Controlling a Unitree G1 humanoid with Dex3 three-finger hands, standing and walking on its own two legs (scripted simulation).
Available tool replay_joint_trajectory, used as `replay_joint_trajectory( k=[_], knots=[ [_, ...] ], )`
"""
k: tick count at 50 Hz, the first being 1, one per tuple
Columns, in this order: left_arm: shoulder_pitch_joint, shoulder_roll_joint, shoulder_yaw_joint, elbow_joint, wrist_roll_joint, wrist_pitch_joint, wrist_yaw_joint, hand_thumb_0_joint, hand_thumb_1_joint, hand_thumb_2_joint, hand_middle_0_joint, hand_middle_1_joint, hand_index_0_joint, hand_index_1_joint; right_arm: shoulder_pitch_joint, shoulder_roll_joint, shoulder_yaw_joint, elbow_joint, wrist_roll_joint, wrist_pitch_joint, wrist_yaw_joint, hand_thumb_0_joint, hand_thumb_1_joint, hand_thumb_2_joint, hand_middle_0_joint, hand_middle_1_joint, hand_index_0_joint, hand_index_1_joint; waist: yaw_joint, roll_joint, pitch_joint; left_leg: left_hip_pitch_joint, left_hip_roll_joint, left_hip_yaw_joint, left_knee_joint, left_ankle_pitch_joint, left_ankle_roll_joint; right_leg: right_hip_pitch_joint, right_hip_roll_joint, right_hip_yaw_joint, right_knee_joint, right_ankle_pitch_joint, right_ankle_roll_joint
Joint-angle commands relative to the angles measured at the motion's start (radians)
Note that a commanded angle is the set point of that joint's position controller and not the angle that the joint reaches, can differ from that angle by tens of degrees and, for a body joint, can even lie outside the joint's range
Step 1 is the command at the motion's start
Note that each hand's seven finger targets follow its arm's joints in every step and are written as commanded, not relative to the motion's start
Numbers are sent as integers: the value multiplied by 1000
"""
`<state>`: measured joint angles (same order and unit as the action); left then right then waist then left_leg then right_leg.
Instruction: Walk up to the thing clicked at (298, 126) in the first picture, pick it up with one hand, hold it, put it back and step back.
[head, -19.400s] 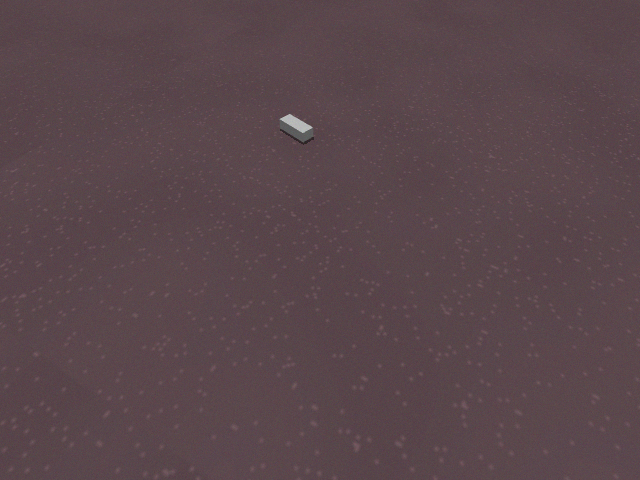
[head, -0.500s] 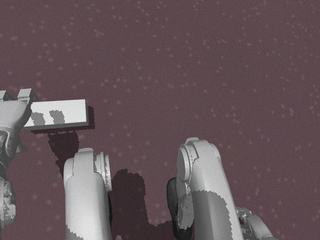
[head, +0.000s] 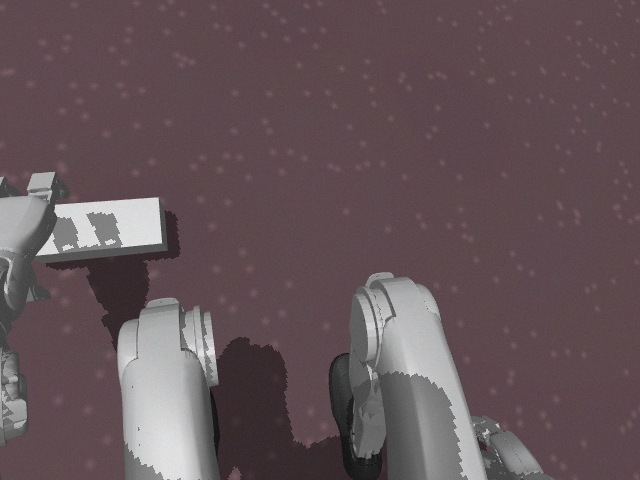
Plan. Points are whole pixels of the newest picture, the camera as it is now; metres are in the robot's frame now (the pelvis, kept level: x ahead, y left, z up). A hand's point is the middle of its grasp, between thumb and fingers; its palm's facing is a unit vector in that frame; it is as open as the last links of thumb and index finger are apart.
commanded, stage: rise first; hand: left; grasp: from above
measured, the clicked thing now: (100, 230) +0.46 +0.28 -0.29
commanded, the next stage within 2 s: approach in 1.24 s
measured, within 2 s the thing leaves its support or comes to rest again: neither
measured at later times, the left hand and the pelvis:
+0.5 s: hand (41, 239) +0.42 +0.32 -0.18, palm faces -0.46 -0.07 -0.89, open 14.3 cm; pelvis +0.00 +0.00 +0.00, yaw -1 degrees
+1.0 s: hand (32, 236) +0.42 +0.32 -0.17, palm faces -0.46 -0.06 -0.88, open 14.3 cm; pelvis +0.00 +0.00 +0.00, yaw -1 degrees
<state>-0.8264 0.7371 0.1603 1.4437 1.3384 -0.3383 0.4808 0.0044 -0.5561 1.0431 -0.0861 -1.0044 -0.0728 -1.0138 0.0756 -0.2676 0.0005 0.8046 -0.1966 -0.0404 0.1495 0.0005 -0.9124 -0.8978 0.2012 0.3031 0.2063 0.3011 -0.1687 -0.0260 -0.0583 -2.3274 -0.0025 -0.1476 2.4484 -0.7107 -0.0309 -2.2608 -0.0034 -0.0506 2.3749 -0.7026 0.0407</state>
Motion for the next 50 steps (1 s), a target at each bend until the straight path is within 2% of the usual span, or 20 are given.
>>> replay_joint_trajectory(
  k=[1,3,5,7,9,11,13,18,20,23,26,29,32,35,39,41,43,46,48,50],
  knots=[
    [-253,263,29,-123,-20,9,43,0,-588,1054,-73,-1005,-56,-1023,185,-240,-74,-9,1,-7,-13,0,-909,-904,200,300,200,300,-1,263,-650,520,-22,116,-249,194,61,292,26,-92,-235,213,-65],
    [-255,270,43,-138,-25,17,46,0,-580,1050,-73,-1003,-57,-1019,189,-244,-75,-10,0,-7,-11,0,-907,-903,200,300,200,300,-2,264,-669,542,-19,112,-247,219,61,293,24,-96,-222,234,-61],
    [-278,269,28,-140,-24,18,41,0,-588,1051,-72,-1013,-57,-1029,181,-240,-73,-11,2,-8,-12,0,-911,-905,199,300,200,300,-5,273,-674,523,-19,117,-239,213,62,301,29,-89,-234,239,-64],
    [-266,286,46,-124,-31,21,41,0,-582,1042,-75,-1011,-60,-1026,187,-243,-73,-12,5,-8,-12,0,-912,-905,200,300,200,300,-4,256,-660,506,-19,116,-237,203,62,298,27,-90,-230,226,-64],
    [-266,273,33,-118,-25,24,38,0,-591,1052,-70,-1017,-54,-1033,179,-239,-68,-13,0,-7,-13,0,-910,-904,200,300,200,300,0,260,-649,491,-20,118,-240,178,63,295,30,-89,-240,207,-66],
    [-279,275,33,-112,-27,26,36,0,-587,1051,-71,-1013,-55,-1029,189,-242,-63,-14,-1,-7,-12,0,-909,-904,200,300,200,300,-13,248,-654,496,-21,115,-236,187,65,305,30,-92,-238,214,-64],
    [-274,278,38,-124,-32,30,36,0,-597,1063,-68,-1009,-49,-1028,184,-246,-63,-11,-1,-6,-13,0,-908,-903,200,300,200,300,-4,267,-673,514,-21,113,-240,200,62,301,30,-94,-229,224,-63],
    [-303,262,16,-106,-29,31,28,0,-604,1072,-67,-1004,-45,-1027,195,-249,-55,-6,-5,-9,-9,0,-908,-903,200,300,200,300,-30,267,-641,512,-20,105,-237,201,62,283,30,-105,-223,228,-62],
    [-295,300,40,-122,-29,30,29,0,-604,1071,-69,-1002,-47,-1025,192,-254,-53,-14,-1,-6,-12,0,-908,-903,200,300,200,300,-9,286,-679,529,-19,108,-237,218,59,303,29,-101,-220,242,-64],
    [-291,272,21,-78,-30,30,27,0,-600,1065,-67,-1003,-47,-1024,189,-252,-51,-15,0,-5,-10,0,-907,-903,200,300,200,300,-23,279,-636,505,-20,105,-243,189,58,271,31,-105,-219,215,-67],
    [-321,291,19,-101,-24,27,22,0,-595,1060,-65,-1013,-49,-1031,196,-253,-48,-15,-2,-9,-8,0,-908,-903,200,300,200,300,-31,278,-638,496,-20,107,-234,191,61,286,31,-102,-223,223,-66],
    [-295,317,41,-112,-27,30,22,0,-608,1072,-70,-1006,-47,-1030,197,-254,-45,-23,-1,-8,-9,0,-909,-904,200,300,200,300,-13,284,-650,498,-21,114,-237,188,61,303,30,-97,-233,220,-66],
    [-301,284,15,-91,-30,35,12,0,-594,1057,-67,-1014,-50,-1032,205,-249,-46,-17,0,-9,-5,0,-909,-903,200,300,200,300,-36,258,-633,487,-19,111,-232,188,62,300,32,-97,-230,226,-66],
    [-299,310,33,-138,-41,37,8,0,-601,1061,-67,-1015,-49,-1034,209,-251,-50,-25,6,-9,-10,0,-910,-903,200,300,200,300,-13,279,-673,505,-19,115,-237,200,61,323,29,-91,-242,236,-66],
    [-304,279,5,-120,-40,40,-8,0,-596,1058,-72,-1014,-54,-1033,214,-248,-50,-22,9,-6,-11,0,-909,-903,200,300,200,300,-29,267,-648,491,-21,111,-242,183,61,311,31,-94,-244,219,-68],
    [-294,299,24,-136,-43,38,-12,0,-610,1070,-67,-1013,-46,-1036,214,-250,-51,-21,14,-6,-12,0,-910,-903,200,300,200,300,-10,287,-655,513,-22,110,-258,185,57,304,29,-98,-242,212,-71],
    [-307,277,3,-135,-39,35,-15,0,-605,1068,-67,-1013,-46,-1034,216,-252,-47,-27,8,-5,-9,0,-907,-903,200,300,200,300,-28,282,-646,510,-20,106,-254,192,58,299,30,-105,-239,220,-69],
    [-319,307,27,-159,-46,27,-11,0,-599,1063,-71,-1006,-51,-1027,210,-253,-49,-32,19,-2,-12,0,-906,-902,200,300,200,300,-12,292,-671,516,-22,109,-260,194,57,305,28,-99,-241,219,-70],
    [-325,276,-1,-139,-37,25,-13,0,-605,1066,-66,-1012,-46,-1033,211,-251,-49,-31,15,-1,-12,0,-906,-902,200,300,200,300,-29,285,-644,505,-20,106,-263,181,58,287,30,-102,-246,210,-70],
    [-322,290,7,-109,-33,22,-11,0,-608,1067,-69,-1009,-48,-1031,212,-250,-47,-30,23,0,-15,0,-908,-903,200,300,200,300,-26,265,-634,495,-20,105,-260,176,58,282,31,-100,-248,203,-72]
  ],
)
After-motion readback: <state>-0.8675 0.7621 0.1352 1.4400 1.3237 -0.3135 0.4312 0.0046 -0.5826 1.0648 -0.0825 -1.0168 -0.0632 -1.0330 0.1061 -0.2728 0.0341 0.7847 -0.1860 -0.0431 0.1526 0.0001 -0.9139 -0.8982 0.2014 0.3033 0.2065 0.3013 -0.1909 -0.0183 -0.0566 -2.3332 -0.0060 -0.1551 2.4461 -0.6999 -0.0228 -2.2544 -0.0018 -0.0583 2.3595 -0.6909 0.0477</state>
